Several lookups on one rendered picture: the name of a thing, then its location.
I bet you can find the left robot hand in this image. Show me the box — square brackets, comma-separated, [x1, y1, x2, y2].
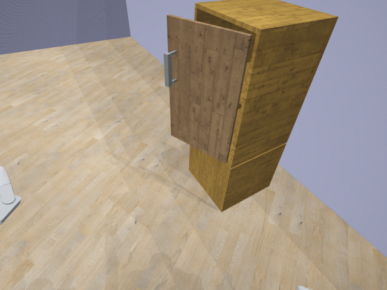
[0, 166, 21, 225]

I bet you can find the handle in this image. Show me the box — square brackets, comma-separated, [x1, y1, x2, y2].
[163, 50, 177, 87]

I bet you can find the cupboard door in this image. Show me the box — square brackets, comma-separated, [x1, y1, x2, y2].
[167, 14, 252, 164]

